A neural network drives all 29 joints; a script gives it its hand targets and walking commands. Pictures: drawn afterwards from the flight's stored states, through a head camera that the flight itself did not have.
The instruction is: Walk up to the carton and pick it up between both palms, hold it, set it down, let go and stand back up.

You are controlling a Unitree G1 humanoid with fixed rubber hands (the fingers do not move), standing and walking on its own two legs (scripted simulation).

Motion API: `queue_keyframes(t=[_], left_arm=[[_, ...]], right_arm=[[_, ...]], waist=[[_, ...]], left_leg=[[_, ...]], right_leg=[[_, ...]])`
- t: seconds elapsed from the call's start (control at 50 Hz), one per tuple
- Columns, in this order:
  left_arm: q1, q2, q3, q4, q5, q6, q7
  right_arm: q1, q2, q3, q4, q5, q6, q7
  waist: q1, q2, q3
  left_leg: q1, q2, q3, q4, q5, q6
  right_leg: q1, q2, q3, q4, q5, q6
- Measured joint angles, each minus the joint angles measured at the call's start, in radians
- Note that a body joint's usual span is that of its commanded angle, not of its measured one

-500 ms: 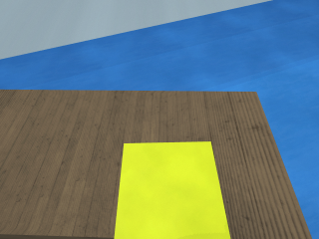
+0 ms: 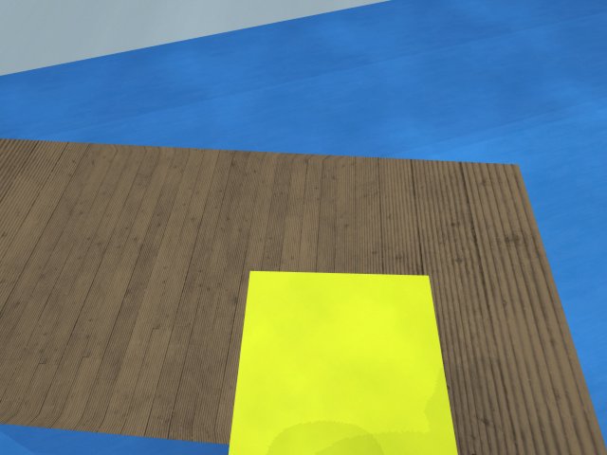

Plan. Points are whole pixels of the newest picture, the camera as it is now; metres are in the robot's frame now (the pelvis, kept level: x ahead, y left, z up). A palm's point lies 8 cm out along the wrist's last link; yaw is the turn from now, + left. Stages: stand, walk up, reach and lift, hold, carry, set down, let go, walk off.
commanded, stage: walk up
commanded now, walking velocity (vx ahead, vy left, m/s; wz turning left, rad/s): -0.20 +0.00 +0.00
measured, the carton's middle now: (333, 381) +0.21 -0.04 -0.06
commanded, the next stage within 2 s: none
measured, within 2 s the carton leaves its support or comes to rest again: neither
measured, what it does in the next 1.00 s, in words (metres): steps on the spot: left foot, then left foot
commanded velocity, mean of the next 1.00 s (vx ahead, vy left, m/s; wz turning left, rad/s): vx -0.18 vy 0.03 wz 0.00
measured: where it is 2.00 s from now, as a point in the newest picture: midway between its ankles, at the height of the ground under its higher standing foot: outside the picture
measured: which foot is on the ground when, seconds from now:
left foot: up 0.00-0.06, down 0.08-0.34, up 0.36-0.62, down 0.64-1.00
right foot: down 0.00-0.66, up 0.68-0.94, down 0.96-1.00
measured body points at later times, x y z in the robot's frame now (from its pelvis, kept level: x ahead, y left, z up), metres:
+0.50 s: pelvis -0.02 +0.00 +0.01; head +0.02 -0.04 +0.46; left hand +0.06 +0.26 -0.12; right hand +0.00 -0.27 -0.16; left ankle -0.15 +0.15 -0.64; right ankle -0.11 -0.09 -0.72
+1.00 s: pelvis -0.06 -0.01 +0.01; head -0.01 -0.03 +0.46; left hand +0.07 +0.24 -0.12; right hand -0.03 -0.26 -0.15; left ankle -0.08 +0.13 -0.72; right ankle -0.11 -0.11 -0.72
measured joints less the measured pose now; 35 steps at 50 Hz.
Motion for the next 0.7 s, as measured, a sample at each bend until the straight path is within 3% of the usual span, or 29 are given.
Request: queue_keyframes(t=[0.04,0.08,0.12,0.18,0.24,0.28,0.32,0.36,0.38,0.44,0.48,0.6,0.66,0.7], left_arm=[[0.03,0.01,0.0,0.006,-0.001,-0.007,-0.005],[0.065,0.027,0.006,0.013,-0.007,-0.007,-0.012],[0.099,0.052,0.015,0.03,-0.021,0.007,-0.02],[0.1,0.051,0.012,0.058,-0.043,0.033,-0.032],[0.038,0.043,0.012,0.047,-0.04,0.044,-0.045],[-0.028,0.034,0.009,0.009,-0.041,0.039,-0.04],[-0.092,0.022,0.006,-0.04,-0.041,0.018,-0.029],[-0.142,-0.005,-0.005,-0.022,-0.027,0.044,-0.019],[-0.135,-0.012,-0.005,-0.014,-0.024,0.045,-0.021],[-0.062,-0.017,0.001,-0.02,-0.027,0.025,-0.013],[-0.031,-0.01,0.0,-0.016,-0.018,0.024,-0.006],[0.028,-0.012,-0.016,-0.02,-0.012,-0.013,-0.019],[0.065,0.0,-0.006,-0.009,-0.015,-0.008,-0.028],[0.094,0.01,0.001,0.007,-0.026,0.009,-0.029]], right_arm=[[-0.03,-0.002,0.015,0.019,0.0,0.046,0.006],[-0.047,0.008,0.026,0.05,0.012,0.052,0.007],[-0.058,0.037,0.031,0.045,0.015,0.02,0.005],[-0.026,0.042,0.028,0.012,0.008,-0.019,-0.012],[0.017,0.039,0.029,0.0,-0.008,-0.019,-0.036],[0.041,0.029,0.024,0.001,-0.01,0.001,-0.04],[0.052,0.011,0.015,0.009,-0.017,0.023,-0.037],[0.055,-0.021,0.004,0.026,-0.012,0.034,-0.032],[0.06,-0.026,-0.002,0.033,-0.006,0.04,-0.033],[0.091,-0.029,-0.014,0.029,0.01,0.047,-0.021],[0.083,-0.019,-0.009,0.02,0.003,0.035,-0.009],[-0.046,-0.014,0.001,-0.017,0.004,0.034,-0.011],[-0.056,-0.006,0.006,0.015,0.008,0.028,-0.011],[-0.046,0.009,0.007,0.012,0.006,0.008,-0.007]], waist=[[0.029,-0.03,0.019],[0.067,-0.064,0.048],[0.088,-0.134,0.067],[0.053,-0.123,0.051],[0.012,-0.078,0.028],[-0.007,-0.047,0.021],[-0.018,-0.014,0.02],[-0.055,0.065,0.033],[-0.061,0.073,0.026],[-0.055,0.066,-0.033],[-0.043,0.049,-0.055],[0.015,-0.005,0.004],[0.052,-0.052,0.052],[0.065,-0.082,0.057]], left_leg=[[0.01,-0.003,0.001,-0.123,0.037,-0.003],[0.038,0.002,0.022,-0.268,0.235,0.013],[0.053,-0.003,0.08,-0.261,0.205,0.033],[0.038,0.032,0.102,-0.184,0.15,0.046],[0.048,0.055,0.109,-0.183,0.149,0.041],[0.054,0.048,0.112,-0.21,0.17,0.039],[0.047,0.031,0.117,-0.225,0.189,0.039],[0.013,0.036,0.068,-0.154,0.168,0.033],[-0.013,0.015,0.044,-0.08,0.11,0.025],[-0.006,-0.023,-0.006,0.115,0.026,0.014],[0.014,-0.013,-0.017,0.132,0.037,0.009],[0.042,0.007,-0.031,-0.177,0.093,-0.009],[0.087,0.002,-0.002,-0.337,0.312,0.018],[0.099,0.006,0.019,-0.319,0.273,0.035]], right_leg=[[0.012,0.001,-0.013,-0.002,-0.001,0.004],[0.007,0.013,0.001,0.024,-0.012,0.009],[-0.032,0.003,0.054,0.121,-0.05,0.02],[-0.051,0.056,0.101,0.306,-0.169,0.037],[-0.057,0.09,0.135,0.393,-0.186,0.048],[-0.049,0.072,0.136,0.293,-0.156,0.054],[-0.03,0.039,0.118,0.084,-0.008,0.071],[0.005,0.048,0.067,0.011,0.049,0.025],[0.009,0.038,0.061,0.01,0.043,0.011],[0.022,0.005,0.045,-0.004,0.038,-0.003],[0.035,-0.001,0.032,-0.034,0.051,-0.003],[0.032,0.011,0.0,-0.073,0.088,-0.001],[0.022,0.007,0.004,-0.012,0.075,0.01],[-0.024,0.016,0.04,0.115,0.037,0.027]])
